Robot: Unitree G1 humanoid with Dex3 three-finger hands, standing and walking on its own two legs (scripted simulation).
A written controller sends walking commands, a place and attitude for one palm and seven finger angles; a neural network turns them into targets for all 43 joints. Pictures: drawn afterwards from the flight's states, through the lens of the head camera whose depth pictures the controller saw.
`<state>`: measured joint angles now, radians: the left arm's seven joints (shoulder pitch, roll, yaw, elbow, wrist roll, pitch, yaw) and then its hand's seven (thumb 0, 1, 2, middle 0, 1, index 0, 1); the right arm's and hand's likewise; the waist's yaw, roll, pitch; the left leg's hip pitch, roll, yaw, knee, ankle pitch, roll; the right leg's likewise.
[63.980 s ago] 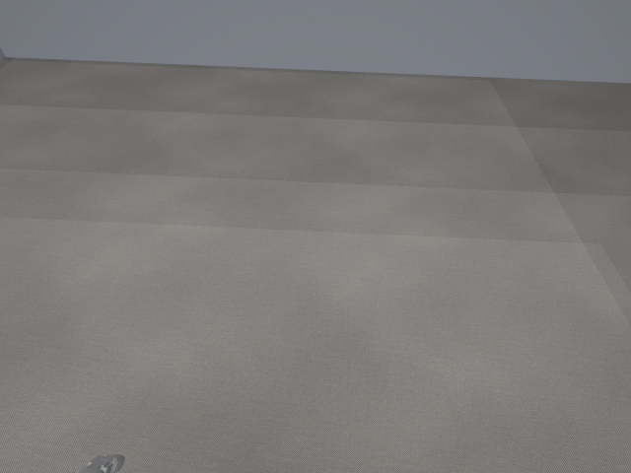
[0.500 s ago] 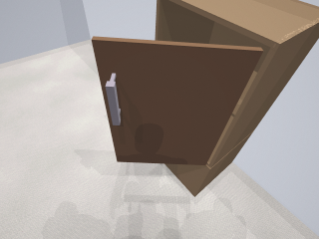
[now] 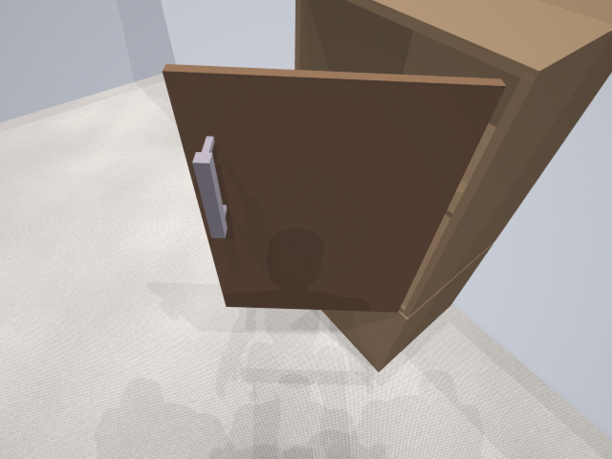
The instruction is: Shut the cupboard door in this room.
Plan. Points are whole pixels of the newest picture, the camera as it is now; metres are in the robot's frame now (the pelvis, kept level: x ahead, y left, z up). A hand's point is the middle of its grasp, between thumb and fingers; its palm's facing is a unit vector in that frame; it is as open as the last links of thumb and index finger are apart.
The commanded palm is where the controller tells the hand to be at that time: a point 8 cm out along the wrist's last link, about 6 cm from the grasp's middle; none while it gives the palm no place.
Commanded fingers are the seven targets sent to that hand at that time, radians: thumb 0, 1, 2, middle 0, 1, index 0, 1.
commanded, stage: come to a stop and stand still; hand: left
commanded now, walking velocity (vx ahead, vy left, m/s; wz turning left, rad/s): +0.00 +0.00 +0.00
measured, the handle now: (214, 189) +0.46 +0.17 +0.08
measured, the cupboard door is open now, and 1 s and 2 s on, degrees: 50 50 50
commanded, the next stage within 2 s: look again from close up in 0.64 s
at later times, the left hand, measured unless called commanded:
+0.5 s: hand out of the picture +0.02 +0.20 -0.16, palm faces -0.03 -0.97 -0.24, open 7.4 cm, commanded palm none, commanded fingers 0.00 0.90 0.90 -0.20 -0.30 -0.20 -0.30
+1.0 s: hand out of the picture +0.04 +0.18 -0.17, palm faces -0.02 -0.98 -0.21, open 7.4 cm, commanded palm none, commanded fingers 0.00 0.90 0.90 -0.20 -0.30 -0.20 -0.30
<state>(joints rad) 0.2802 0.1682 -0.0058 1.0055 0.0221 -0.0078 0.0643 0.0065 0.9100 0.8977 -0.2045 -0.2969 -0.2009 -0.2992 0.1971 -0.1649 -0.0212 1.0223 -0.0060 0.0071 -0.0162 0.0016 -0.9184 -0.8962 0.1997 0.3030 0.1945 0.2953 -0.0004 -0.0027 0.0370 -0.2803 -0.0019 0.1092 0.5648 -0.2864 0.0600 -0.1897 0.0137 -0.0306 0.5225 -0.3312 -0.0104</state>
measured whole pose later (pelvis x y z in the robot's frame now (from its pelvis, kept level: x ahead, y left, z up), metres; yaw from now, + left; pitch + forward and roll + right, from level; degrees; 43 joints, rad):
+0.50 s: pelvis +0.00 +0.01 +0.01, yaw +0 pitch +0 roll +0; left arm 0.26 0.20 -0.02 1.06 0.02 0.00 0.03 0.00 0.90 0.90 -0.20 -0.30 -0.20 -0.30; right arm 0.25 -0.20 0.01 1.06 -0.01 -0.02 -0.01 0.00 -0.91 -0.90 0.20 0.30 0.20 0.30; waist 0.00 0.01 0.03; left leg -0.22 -0.05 0.13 0.45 -0.23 0.09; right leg -0.17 -0.03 -0.01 0.48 -0.31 0.01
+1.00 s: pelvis +0.02 +0.00 +0.01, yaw +0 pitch +0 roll +0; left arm 0.24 0.19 -0.02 1.10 0.02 -0.01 0.04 0.00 0.90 0.90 -0.20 -0.30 -0.20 -0.30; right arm 0.21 -0.17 0.01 1.12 -0.01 -0.03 -0.02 0.00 -0.91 -0.90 0.20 0.30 0.20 0.30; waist 0.00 -0.02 0.04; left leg -0.19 -0.04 0.12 0.43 -0.25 0.07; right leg -0.13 -0.01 -0.01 0.44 -0.32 0.00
